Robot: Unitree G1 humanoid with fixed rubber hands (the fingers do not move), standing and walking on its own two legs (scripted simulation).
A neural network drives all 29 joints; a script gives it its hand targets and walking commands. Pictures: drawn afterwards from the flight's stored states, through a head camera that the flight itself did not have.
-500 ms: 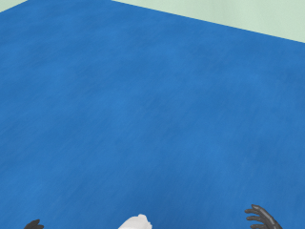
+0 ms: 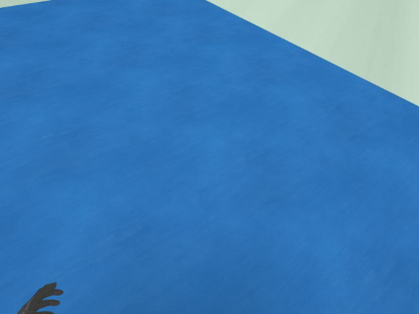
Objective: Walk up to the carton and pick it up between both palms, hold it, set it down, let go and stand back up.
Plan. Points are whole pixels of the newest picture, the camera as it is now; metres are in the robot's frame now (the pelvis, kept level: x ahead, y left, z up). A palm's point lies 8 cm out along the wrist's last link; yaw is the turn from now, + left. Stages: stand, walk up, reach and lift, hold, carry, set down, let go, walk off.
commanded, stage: walk up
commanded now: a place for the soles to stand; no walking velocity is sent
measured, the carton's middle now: out of the picture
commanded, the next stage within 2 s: none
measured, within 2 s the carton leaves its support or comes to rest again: neither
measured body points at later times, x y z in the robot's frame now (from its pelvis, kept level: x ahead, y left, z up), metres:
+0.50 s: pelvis +0.03 +0.01 +0.02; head +0.07 -0.03 +0.47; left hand +0.00 +0.38 -0.02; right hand +0.25 -0.23 -0.10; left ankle -0.02 +0.22 -0.67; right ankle +0.05 -0.04 -0.72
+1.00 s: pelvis +0.03 +0.12 +0.01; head +0.05 +0.15 +0.46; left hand -0.06 +0.47 -0.08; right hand +0.30 -0.09 -0.08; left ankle -0.02 +0.21 -0.72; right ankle +0.12 +0.04 -0.68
